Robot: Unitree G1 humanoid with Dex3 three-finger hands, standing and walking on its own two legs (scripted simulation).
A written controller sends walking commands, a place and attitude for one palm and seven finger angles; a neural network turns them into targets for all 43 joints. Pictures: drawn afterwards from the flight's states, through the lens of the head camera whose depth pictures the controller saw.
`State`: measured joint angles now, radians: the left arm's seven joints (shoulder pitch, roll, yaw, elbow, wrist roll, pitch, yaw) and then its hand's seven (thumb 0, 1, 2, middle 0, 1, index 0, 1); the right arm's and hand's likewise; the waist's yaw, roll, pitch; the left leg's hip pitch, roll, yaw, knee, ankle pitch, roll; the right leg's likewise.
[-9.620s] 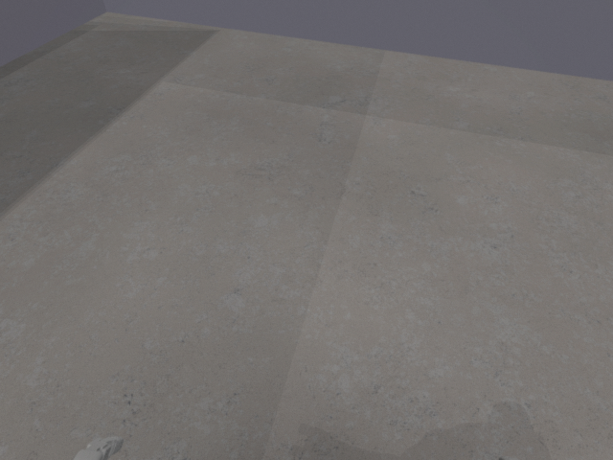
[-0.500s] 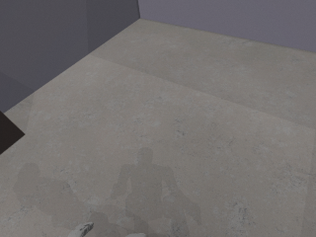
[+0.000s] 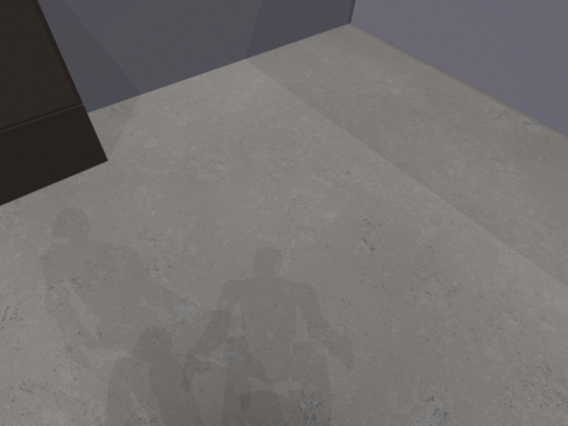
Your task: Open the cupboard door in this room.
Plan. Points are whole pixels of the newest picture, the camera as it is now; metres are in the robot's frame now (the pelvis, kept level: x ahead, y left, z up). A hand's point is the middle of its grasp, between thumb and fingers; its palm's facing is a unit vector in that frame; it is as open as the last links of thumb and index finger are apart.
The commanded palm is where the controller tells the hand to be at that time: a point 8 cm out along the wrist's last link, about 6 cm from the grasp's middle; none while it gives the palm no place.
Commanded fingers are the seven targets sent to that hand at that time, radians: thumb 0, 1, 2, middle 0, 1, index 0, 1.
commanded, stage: turn or walk to find it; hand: left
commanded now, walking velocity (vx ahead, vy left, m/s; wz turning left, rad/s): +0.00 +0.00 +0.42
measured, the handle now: out of the picture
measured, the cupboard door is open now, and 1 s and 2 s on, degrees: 0 0 0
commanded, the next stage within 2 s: stand and wait in 0.70 s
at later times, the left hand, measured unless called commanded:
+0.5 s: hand out of the picture +0.07 +0.19 -0.13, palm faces +0.18 -0.95 -0.27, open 7.4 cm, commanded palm none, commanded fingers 0.00 0.90 0.90 -0.20 -0.30 -0.20 -0.30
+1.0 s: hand out of the picture -0.16 +0.14 -0.17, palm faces +0.45 -0.87 -0.22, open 7.4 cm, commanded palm none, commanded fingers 0.00 0.90 0.90 -0.20 -0.30 -0.20 -0.30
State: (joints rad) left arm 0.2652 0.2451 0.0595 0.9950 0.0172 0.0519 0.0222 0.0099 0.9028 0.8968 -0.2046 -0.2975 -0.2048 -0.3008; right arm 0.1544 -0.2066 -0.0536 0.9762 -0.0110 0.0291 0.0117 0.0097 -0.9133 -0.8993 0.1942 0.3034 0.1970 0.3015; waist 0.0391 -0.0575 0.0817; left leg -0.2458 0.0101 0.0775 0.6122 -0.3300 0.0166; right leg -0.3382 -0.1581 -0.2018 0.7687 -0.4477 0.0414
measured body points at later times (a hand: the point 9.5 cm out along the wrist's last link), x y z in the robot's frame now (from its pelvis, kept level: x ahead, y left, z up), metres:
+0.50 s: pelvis -0.03 -0.03 +0.01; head +0.00 -0.04 +0.46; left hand +0.06 +0.24 -0.11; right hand +0.03 -0.27 -0.15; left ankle -0.01 +0.10 -0.73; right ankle -0.01 -0.14 -0.73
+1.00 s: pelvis -0.07 -0.03 +0.00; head -0.06 -0.02 +0.45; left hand -0.18 +0.19 -0.15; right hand +0.10 -0.23 -0.14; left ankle -0.14 +0.07 -0.73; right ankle -0.01 -0.13 -0.73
